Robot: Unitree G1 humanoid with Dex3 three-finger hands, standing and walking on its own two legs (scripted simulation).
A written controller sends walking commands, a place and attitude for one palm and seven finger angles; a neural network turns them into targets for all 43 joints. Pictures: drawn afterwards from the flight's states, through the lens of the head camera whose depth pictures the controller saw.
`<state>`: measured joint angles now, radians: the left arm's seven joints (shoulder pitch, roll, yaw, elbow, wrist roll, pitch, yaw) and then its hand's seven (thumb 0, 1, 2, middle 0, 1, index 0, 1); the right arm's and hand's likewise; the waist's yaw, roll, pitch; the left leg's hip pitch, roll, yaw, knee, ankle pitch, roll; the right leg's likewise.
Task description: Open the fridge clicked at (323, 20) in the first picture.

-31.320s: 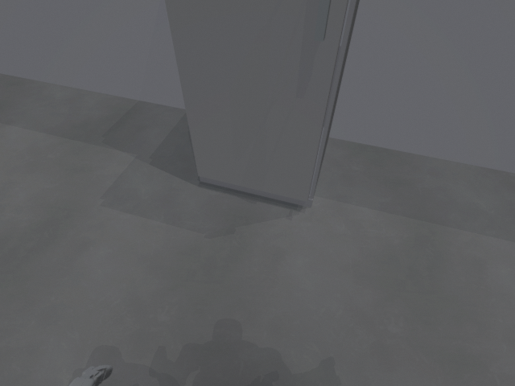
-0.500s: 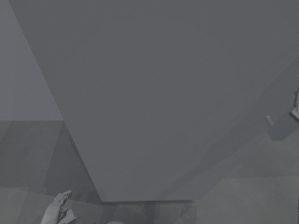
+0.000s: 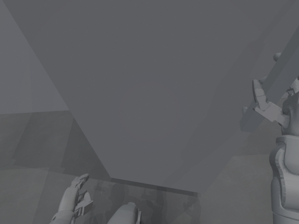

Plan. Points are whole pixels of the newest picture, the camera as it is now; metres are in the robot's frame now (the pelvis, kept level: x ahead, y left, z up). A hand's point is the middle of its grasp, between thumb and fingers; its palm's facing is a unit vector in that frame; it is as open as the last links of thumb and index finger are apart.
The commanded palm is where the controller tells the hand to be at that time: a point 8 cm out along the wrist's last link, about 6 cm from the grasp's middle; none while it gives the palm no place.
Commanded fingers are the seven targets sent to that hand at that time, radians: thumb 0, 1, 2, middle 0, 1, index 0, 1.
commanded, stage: walk backward, drawing the door open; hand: right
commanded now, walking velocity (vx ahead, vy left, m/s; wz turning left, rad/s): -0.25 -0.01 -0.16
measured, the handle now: (283, 59) +0.36 -0.19 +0.28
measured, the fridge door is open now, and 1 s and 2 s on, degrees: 13 42 77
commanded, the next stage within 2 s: none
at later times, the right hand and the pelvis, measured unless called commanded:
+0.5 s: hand (264, 153) +0.22 -0.15 +0.22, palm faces +0.30 +0.94 -0.17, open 8.1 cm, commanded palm +0.16 -0.19 +0.21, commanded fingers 0.00 -0.90 -0.90 0.45 1.40 0.45 1.40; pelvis -0.12 +0.03 +0.01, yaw -2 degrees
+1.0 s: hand out of the picture +0.06 -0.07 +0.21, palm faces +0.29 +0.92 -0.28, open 8.5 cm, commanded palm +0.02 -0.11 +0.21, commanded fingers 0.00 -0.90 -0.90 0.45 1.40 0.45 1.40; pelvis -0.22 +0.11 +0.00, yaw -15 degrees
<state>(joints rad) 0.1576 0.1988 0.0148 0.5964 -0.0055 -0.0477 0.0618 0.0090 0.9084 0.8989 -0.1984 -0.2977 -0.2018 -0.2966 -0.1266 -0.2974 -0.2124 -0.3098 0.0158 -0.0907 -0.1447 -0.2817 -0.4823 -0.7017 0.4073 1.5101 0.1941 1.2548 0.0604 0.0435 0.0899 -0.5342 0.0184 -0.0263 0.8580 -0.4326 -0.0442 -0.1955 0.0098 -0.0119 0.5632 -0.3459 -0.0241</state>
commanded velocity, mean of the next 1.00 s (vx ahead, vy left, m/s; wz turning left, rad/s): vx -0.20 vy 0.14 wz -0.33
